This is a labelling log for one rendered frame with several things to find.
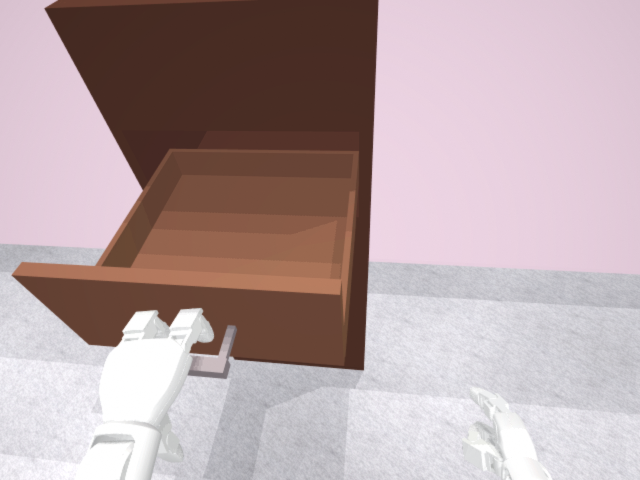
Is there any right robot forearm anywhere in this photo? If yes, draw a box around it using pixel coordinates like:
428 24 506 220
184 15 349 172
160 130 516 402
501 456 552 480

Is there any left robot forearm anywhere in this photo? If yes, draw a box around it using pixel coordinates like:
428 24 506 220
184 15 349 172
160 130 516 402
74 420 162 480

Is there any cabinet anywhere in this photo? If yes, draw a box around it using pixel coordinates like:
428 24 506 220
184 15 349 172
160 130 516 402
44 0 378 370

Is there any left robot hand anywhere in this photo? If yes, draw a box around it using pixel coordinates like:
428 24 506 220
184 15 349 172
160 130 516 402
99 308 214 462

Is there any drawer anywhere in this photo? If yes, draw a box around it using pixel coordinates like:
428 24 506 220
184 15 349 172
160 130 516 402
12 149 359 366

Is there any handle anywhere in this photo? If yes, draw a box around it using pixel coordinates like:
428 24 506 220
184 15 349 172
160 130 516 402
188 325 237 379

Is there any right robot hand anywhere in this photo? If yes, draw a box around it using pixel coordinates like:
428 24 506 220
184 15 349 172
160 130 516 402
462 387 538 477

